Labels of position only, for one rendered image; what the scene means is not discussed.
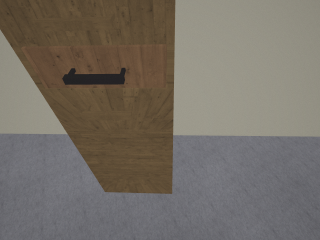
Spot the cabinet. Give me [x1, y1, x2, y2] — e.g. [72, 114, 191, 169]
[0, 0, 176, 194]

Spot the drawer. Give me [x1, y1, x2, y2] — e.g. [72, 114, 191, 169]
[21, 44, 167, 88]

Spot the handle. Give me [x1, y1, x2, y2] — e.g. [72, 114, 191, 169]
[62, 68, 126, 85]
[81, 111, 133, 120]
[34, 16, 114, 32]

